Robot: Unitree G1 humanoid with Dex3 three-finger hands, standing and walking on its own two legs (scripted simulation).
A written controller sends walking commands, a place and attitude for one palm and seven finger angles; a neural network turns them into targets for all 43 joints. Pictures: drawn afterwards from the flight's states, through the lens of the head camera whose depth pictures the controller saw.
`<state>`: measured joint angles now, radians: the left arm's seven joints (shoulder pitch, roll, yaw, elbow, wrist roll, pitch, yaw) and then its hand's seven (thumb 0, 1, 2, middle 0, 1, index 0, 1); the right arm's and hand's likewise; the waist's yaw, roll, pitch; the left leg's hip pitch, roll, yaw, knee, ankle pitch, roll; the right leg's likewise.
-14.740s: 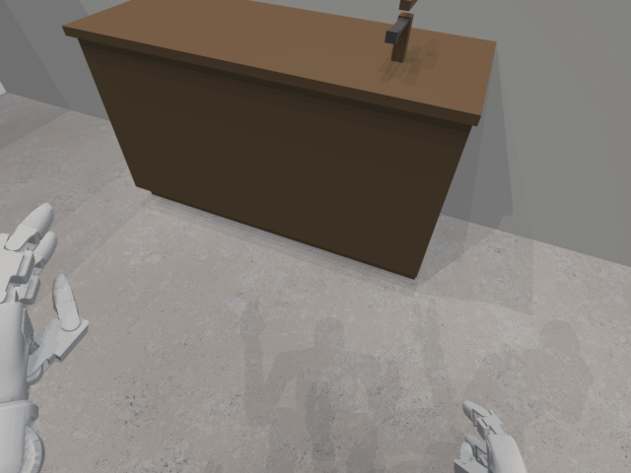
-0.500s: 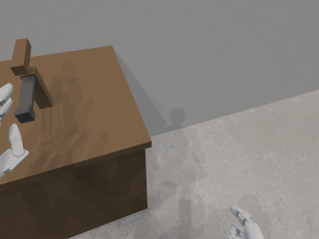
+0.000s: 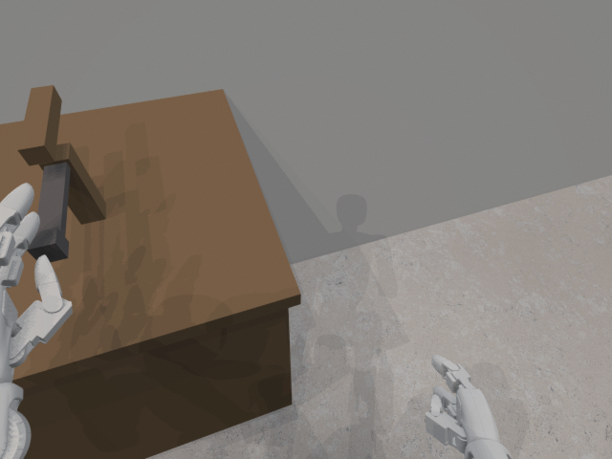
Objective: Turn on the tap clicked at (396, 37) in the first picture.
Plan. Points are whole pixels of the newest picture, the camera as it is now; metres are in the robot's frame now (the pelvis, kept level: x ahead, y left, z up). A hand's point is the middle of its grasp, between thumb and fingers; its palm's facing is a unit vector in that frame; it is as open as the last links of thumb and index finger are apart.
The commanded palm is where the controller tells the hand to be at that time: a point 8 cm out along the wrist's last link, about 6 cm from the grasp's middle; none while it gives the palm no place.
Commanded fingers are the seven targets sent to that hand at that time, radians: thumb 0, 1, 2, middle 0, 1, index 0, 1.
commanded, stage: come to a stop and stand still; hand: left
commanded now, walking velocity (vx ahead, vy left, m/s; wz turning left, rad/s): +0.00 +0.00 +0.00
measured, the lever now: (48, 245) +0.30 +0.32 +0.13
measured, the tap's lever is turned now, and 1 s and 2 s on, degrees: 0 0 0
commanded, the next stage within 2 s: look again from close up in 0.68 s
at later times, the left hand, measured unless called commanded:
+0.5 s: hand out of the picture +0.18 +0.30 +0.17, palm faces +0.48 -0.81 -0.33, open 7.4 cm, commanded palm +0.12 +0.31 +0.18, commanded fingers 0.00 0.90 0.90 -0.20 -0.30 -0.20 -0.30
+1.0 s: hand (34, 301) +0.22 +0.27 +0.17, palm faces +0.41 -0.84 -0.35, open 7.4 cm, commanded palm +0.16 +0.31 +0.18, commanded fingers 0.00 0.90 0.90 -0.20 -0.30 -0.20 -0.30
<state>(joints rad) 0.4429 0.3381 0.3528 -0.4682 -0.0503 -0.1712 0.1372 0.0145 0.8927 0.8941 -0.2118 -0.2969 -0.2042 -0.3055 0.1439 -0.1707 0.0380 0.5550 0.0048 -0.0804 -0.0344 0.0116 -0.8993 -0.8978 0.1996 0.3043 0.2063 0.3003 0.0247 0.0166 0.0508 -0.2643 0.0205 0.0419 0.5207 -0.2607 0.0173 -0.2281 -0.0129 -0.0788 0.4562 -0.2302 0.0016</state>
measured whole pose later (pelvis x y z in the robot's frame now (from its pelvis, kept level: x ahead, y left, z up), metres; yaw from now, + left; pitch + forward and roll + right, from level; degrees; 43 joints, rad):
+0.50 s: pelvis -0.03 +0.03 +0.00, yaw +1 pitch -2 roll -2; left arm 0.35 0.37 0.40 -0.40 -0.03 -0.23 0.12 0.02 0.89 0.89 -0.22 -0.30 -0.21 -0.31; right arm 0.27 -0.20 0.02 0.59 0.00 -0.16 -0.02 0.01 -0.90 -0.90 0.20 0.30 0.20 0.30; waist 0.04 -0.04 0.05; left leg -0.26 -0.02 0.05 0.51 -0.21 0.06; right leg -0.22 -0.03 -0.03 0.44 -0.19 0.02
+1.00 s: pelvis +0.00 +0.02 +0.00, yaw +1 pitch -1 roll -1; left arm 0.40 0.34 0.35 -0.45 -0.03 -0.22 0.10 0.02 0.89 0.89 -0.21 -0.30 -0.20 -0.31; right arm 0.20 -0.20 0.02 0.58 0.00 -0.13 -0.02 0.01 -0.90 -0.90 0.20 0.30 0.21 0.30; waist 0.03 -0.02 0.04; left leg -0.22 -0.02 0.03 0.46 -0.23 0.05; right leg -0.17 -0.01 -0.01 0.39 -0.20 0.03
